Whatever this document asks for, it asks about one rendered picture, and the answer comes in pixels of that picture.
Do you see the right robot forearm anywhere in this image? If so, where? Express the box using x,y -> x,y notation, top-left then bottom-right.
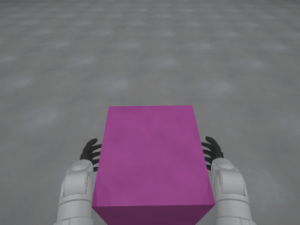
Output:
211,157 -> 257,225

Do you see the right robot hand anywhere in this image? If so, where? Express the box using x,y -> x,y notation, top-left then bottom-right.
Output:
201,136 -> 224,171

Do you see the left robot hand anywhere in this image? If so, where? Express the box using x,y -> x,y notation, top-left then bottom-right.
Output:
80,138 -> 102,172

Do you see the left robot forearm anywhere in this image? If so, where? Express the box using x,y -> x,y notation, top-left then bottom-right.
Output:
53,159 -> 94,225

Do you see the carton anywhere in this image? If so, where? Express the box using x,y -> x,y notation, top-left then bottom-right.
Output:
92,105 -> 216,225

